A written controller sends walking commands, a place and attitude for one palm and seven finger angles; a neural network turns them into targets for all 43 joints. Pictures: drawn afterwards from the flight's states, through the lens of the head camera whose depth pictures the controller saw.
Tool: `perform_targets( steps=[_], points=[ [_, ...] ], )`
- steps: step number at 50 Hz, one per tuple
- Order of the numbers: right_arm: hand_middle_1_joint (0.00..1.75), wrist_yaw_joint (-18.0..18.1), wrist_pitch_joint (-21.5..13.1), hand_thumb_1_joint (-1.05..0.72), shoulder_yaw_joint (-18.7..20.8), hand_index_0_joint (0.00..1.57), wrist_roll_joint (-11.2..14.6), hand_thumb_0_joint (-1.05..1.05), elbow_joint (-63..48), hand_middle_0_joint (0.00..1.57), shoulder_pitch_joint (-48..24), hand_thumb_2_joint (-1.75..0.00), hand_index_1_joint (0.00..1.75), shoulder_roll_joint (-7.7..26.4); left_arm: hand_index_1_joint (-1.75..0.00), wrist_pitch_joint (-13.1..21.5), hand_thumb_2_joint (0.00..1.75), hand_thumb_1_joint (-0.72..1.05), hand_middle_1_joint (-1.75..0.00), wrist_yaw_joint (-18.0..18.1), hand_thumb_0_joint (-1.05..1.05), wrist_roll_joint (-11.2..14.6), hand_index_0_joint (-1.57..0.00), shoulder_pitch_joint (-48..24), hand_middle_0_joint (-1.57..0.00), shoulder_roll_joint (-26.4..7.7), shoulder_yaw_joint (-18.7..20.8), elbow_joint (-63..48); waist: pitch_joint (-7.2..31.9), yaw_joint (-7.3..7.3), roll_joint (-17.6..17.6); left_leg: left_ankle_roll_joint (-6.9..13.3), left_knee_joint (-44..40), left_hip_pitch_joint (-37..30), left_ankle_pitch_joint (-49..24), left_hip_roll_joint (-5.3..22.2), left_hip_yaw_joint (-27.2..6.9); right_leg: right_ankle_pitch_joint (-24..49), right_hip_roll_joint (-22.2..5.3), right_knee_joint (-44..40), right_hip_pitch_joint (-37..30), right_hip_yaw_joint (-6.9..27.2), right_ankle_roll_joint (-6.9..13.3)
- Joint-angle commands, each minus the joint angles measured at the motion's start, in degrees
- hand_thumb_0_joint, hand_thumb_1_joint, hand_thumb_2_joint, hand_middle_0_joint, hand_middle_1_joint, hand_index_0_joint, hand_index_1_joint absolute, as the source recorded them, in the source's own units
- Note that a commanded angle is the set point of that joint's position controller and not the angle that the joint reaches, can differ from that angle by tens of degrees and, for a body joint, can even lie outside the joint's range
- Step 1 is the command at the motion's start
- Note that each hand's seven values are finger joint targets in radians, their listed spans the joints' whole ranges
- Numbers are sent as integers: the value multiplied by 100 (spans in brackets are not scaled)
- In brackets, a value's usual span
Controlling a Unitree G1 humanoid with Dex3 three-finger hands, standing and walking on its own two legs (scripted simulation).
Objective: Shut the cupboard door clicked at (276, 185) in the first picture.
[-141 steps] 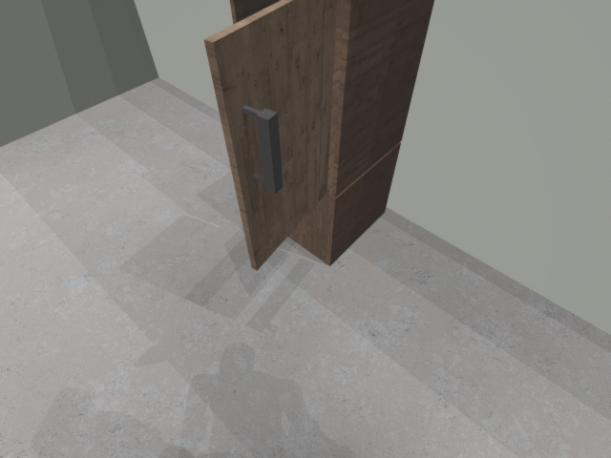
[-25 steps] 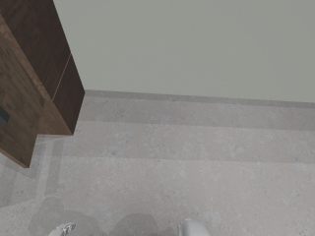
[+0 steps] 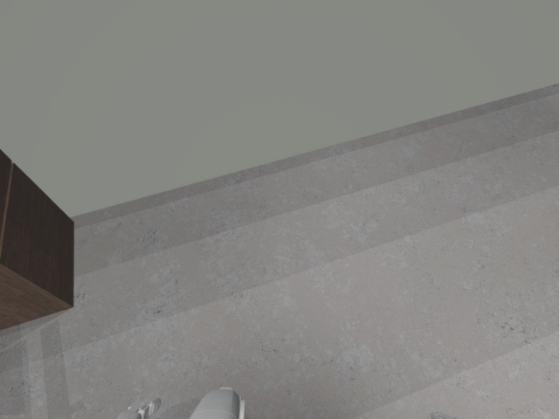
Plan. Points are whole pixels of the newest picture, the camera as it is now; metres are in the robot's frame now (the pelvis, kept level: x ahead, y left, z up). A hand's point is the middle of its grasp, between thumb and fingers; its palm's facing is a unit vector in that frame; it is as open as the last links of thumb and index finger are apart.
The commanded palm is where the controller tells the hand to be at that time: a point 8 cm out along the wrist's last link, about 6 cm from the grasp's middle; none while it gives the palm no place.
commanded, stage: walk around to get in front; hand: left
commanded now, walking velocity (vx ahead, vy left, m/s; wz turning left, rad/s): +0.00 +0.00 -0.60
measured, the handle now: out of the picture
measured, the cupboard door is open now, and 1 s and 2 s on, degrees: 98 98 98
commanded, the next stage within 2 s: none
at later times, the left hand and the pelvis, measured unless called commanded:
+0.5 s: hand (175, 385) +0.18 +0.20 -0.17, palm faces -0.30 -0.93 -0.23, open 7.4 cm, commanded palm none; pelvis +0.03 +0.02 +0.00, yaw -18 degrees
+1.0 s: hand (232, 348) +0.24 +0.11 -0.17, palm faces -0.50 -0.84 -0.18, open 7.4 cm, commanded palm none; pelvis +0.11 -0.04 +0.00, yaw -34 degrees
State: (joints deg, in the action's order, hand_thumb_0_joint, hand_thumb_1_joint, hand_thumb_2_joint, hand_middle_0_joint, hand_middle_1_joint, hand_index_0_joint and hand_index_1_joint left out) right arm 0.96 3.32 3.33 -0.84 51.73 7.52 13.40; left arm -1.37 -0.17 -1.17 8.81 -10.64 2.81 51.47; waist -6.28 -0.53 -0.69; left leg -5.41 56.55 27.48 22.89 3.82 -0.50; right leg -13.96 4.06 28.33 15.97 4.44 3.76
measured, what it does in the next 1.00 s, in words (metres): walks ahead, turning right: left foot, then right foot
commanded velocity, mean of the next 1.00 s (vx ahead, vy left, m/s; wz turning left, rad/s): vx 0.12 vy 0.00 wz -0.60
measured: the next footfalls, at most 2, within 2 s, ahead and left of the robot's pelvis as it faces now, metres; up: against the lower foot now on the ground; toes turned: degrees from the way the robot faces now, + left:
left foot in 0.18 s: +0.04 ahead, +0.14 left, +0.00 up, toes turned -5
right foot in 0.58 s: +0.03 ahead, -0.12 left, +0.00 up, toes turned -26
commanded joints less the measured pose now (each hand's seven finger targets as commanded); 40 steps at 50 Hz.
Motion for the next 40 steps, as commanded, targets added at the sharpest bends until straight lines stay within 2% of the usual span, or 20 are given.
perform_targets(
  steps=[1, 4, 6, 7, 8, 9, 10, 12, 14, 19, 24, 26, 27, 28, 29, 30, 31, 32, 36, 40],
  points=[
    [30, 99, -180, -90, 96, 20, 59, 0, -490, 20, -121, -90, 30, 440, -30, 67, 90, 90, -30, 99, 0, -28, -20, 344, -20, -1326, 424, -329, 1000, 248, 889, 53, -746, 0, 263, -143, 9, 2704, -1549, -561, -1008, 1817, 806],
    [30, 123, -223, -90, 95, 20, 104, 0, -491, 20, 25, -90, 30, 419, -30, 41, 90, 90, -30, 109, 0, -40, -20, 237, -20, -1313, 450, -321, 1065, 130, 937, 142, -1590, -577, 169, -271, -43, 2890, -1481, -370, -739, 2107, 714],
    [30, 158, -274, -90, 87, 20, 110, 0, -366, 20, 470, -90, 30, 458, -30, 11, 90, 90, -30, 100, 0, 9, -20, -14, -20, -1286, 440, -378, 1188, -117, 835, 205, -2655, -1411, -569, -285, 1, 2571, -1248, -110, -336, 1981, 409],
    [30, 182, -334, -90, 105, 20, 95, 0, -255, 20, 753, -90, 30, 612, -30, 0, 90, 90, -30, 95, 0, 45, -20, -126, -20, -1138, 398, -423, 1280, -264, 506, 281, -3435, -2305, -1110, 24, -99, 1919, -914, 229, 296, 1671, 115],
    [30, 201, -407, -90, 175, 20, 5, 0, -297, 20, 777, -90, 30, 1128, -30, -14, 90, 90, -30, 47, 0, 111, -20, 77, -20, -780, 328, -511, 1392, -211, -983, 716, -4059, -3084, -1592, 1372, -1455, -34, -91, 1112, 1346, 895, -256],
    [30, 212, -368, -90, 223, 20, -20, 0, -382, 20, 822, -90, 30, 1376, -30, 15, 90, 90, -30, -2, 0, 64, -20, 7, -20, -767, 293, -580, 1222, -208, -1709, 1291, -4017, -2958, -2841, 2456, -2178, -2176, 3, 2474, 1773, 35, -530],
    [30, 229, -335, -90, 162, 20, -99, 0, -469, 20, 753, -90, 30, 1286, -30, -27, 90, 90, -30, -36, 0, -4, -20, -68, -20, -959, 358, -555, 1003, -211, -1093, 1627, -3926, -2385, -3230, 2559, -1950, -2150, -252, 3420, 1710, 111, -579],
    [30, 269, -384, -90, 29, 20, -101, 0, -563, 20, 349, -90, 30, 896, -30, -77, 90, 90, -30, -104, 0, -60, -20, 107, -20, -951, 430, -334, 785, 89, -998, 1326, -3735, -2160, -4206, 1829, -1007, -1529, -352, 4113, 1786, 44, -722],
    [30, 256, -381, -90, 20, 20, -78, 0, -634, 20, 269, -90, 30, 826, -30, -105, 90, 90, -30, -168, 0, -30, -20, 179, -20, -823, 382, -288, 798, 130, -1019, 1133, -3450, -2429, -4666, 1439, -78, -1222, -474, 4187, 1888, -250, -770],
    [30, 212, -362, -90, 120, 20, -77, 0, -371, 20, 940, -90, 30, 925, -30, -104, 90, 90, -30, -229, 0, -19, -20, -294, -20, -638, 268, -438, 930, -177, -1007, 1107, -3189, -3085, -4911, 1370, 440, -997, -539, 2954, 1795, -760, -762],
    [30, 116, -324, -90, 199, 20, -95, 0, -271, 20, 972, -90, 30, 1108, -30, -61, 90, 90, -30, -254, 0, -7, -20, -454, -20, -628, 213, -481, 798, -238, -1387, 1036, -2967, -2665, -4584, 1540, 759, -983, -444, 1492, 879, -1131, -570],
    [30, 102, -313, -90, 224, 20, -80, 0, -285, 20, 780, -90, 30, 1159, -30, -36, 90, 90, -30, -239, 0, -3, -20, -151, -20, -721, 242, -386, 850, 10, -1195, 856, -2541, -2297, -4290, 1564, 874, -439, -408, 677, 158, -1142, -439],
    [30, 82, -315, -90, 234, 20, -32, 0, -343, 20, 648, -90, 30, 1196, -30, 11, 90, 90, -30, -218, 0, -16, -20, 364, -20, -892, 289, -253, 1057, 331, -757, 635, -1767, -1827, -3993, 1422, 1042, 453, -443, -84, -774, -1062, -330],
    [30, 35, -304, -90, 177, 20, 57, 0, -481, 20, 608, -90, 30, 863, -30, 88, 90, 90, -30, -128, 0, -75, -20, 974, -20, -1536, 415, -84, 1484, 616, 929, 267, -370, -525, -2045, 869, 1436, 2194, -1619, -525, -2154, 429, 98],
    [30, 35, -262, -90, 64, 20, 52, 0, -786, 20, 245, -90, 30, 546, -30, 123, 90, 90, -30, -25, 0, -8, -20, 1350, -20, -2075, 541, 36, 1517, 767, 2132, 47, 1102, 651, 1548, 49, 1003, 4660, -2830, -499, -2290, 2095, 820],
    [30, 106, -177, -90, 40, 20, 64, 0, -723, 20, 248, -90, 30, 693, -30, 99, 90, 90, -30, 70, 0, 55, -20, 1271, -20, -1951, 501, 35, 1449, 698, 1731, 131, 1415, 798, 1502, 251, 45, 3951, -2796, -558, -2034, 1801, 1074],
    [30, 94, -169, -90, 49, 20, 55, 0, -679, 20, 21, -90, 30, 596, -30, 69, 90, 90, -30, 121, 0, 48, -20, 860, -20, -1635, 452, -97, 940, 573, 1271, 125, 1407, 1123, 987, 381, -11, 3000, -2384, -698, -1747, 1519, 955],
    [30, 67, -172, -90, 52, 20, 17, 0, -613, 20, 75, -90, 30, 606, -30, 67, 90, 90, -30, 135, 0, 44, -20, 551, -20, -1494, 422, -207, 969, 403, 1411, 55, 1368, 1081, 653, 421, 51, 2345, -2127, -754, -1570, 1497, 845],
    [30, -66, -145, -90, 70, 20, -55, 0, -406, 20, 321, -90, 30, 556, -30, 176, 90, 90, -30, 80, 0, 14, -20, 144, -20, -1305, 323, -352, 894, 76, 814, -47, 732, 410, -205, 274, 212, 911, -1611, -1085, -765, 940, 624],
    [30, -130, -233, -90, 112, 20, -61, 0, -485, 20, 30, -90, 30, 554, -30, 273, 90, 90, -30, -6, 0, 2, -20, 457, -20, -1358, 354, -218, 663, 210, 785, -51, 105, 603, -418, 158, 220, -114, -1514, -1370, -892, 1276, 689]
  ],
)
